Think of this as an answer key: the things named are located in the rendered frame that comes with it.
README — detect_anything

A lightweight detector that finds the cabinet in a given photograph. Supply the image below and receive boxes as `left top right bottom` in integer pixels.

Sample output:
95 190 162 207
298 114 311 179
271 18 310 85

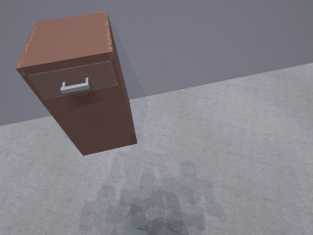
16 11 137 156

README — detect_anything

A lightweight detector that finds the handle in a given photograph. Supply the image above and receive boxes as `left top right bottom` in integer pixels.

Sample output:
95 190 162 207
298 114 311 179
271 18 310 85
61 77 90 94

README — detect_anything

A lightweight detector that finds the drawer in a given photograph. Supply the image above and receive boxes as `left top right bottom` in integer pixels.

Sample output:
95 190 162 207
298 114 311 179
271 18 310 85
28 60 116 99

